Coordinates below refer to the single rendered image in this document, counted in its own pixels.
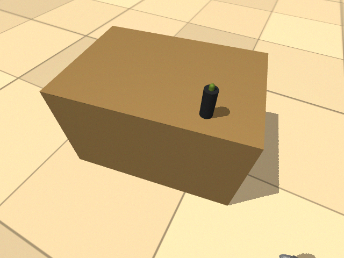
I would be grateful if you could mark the bottle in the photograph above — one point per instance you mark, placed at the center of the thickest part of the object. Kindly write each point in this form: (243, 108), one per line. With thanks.
(209, 98)

